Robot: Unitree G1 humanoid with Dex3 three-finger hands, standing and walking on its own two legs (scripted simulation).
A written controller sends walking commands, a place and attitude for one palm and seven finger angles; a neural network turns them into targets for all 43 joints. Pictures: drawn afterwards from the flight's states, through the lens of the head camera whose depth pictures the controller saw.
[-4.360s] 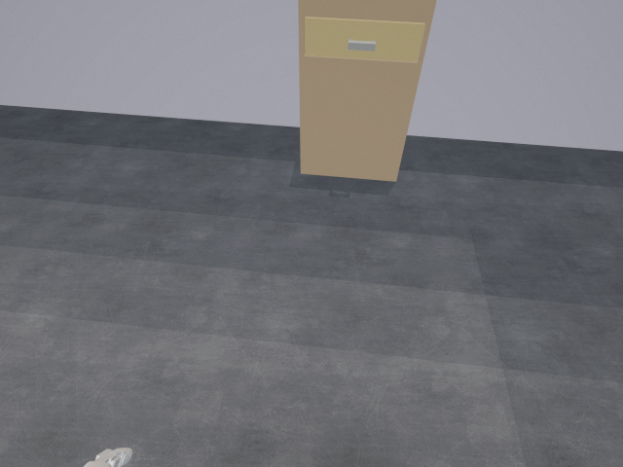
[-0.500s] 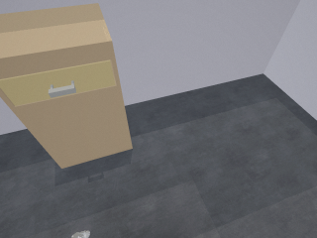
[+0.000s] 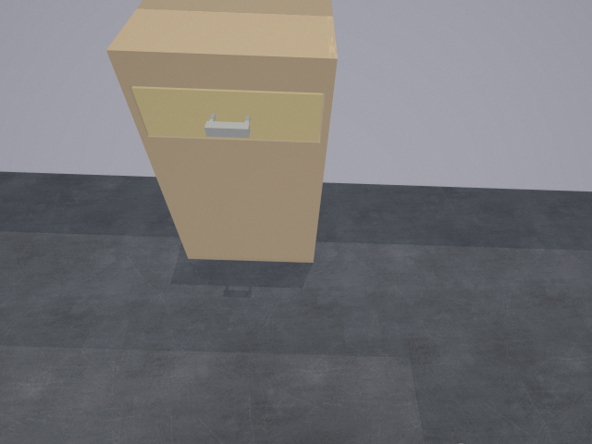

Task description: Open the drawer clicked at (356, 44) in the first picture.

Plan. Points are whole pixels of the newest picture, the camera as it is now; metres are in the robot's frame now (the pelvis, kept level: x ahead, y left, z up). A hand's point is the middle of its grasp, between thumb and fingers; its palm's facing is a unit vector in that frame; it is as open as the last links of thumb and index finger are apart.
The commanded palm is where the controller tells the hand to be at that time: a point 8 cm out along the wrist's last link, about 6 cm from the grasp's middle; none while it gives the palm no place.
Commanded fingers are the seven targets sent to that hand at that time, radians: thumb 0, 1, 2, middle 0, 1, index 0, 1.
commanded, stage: take the last steps up to it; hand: left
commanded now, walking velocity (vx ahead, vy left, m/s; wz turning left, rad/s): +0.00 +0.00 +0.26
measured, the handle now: (229, 123) +0.80 +0.25 -0.08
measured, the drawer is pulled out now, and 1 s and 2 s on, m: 0.00 0.00 0.00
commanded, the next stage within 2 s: come to a stop and stand still in 1.10 s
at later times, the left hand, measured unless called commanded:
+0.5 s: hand out of the picture +0.08 +0.17 -0.16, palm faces +0.10 -0.97 -0.21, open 7.4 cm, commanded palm none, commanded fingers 0.00 0.90 0.90 -0.20 -0.30 -0.20 -0.30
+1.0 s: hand out of the picture +0.10 +0.20 -0.18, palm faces +0.16 -0.98 -0.11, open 7.4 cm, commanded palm none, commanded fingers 0.00 0.90 0.90 -0.20 -0.30 -0.20 -0.30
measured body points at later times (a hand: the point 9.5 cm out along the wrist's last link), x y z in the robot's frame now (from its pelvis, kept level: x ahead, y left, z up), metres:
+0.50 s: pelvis +0.04 -0.01 +0.00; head +0.04 -0.03 +0.45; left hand +0.07 +0.22 -0.14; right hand +0.03 -0.25 -0.17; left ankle +0.00 +0.11 -0.71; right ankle +0.05 -0.11 -0.73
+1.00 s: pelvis +0.20 +0.05 -0.01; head +0.23 +0.08 +0.44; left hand +0.09 +0.25 -0.17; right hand +0.31 -0.16 -0.15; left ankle +0.25 +0.15 -0.73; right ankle +0.08 -0.09 -0.66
